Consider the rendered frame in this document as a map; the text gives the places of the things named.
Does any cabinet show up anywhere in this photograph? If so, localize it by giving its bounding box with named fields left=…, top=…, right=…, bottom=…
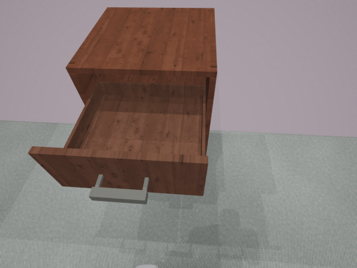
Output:
left=66, top=7, right=217, bottom=156

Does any handle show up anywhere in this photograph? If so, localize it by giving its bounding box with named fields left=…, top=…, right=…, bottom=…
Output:
left=89, top=174, right=149, bottom=204

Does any drawer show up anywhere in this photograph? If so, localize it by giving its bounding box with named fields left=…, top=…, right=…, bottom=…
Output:
left=28, top=82, right=208, bottom=196

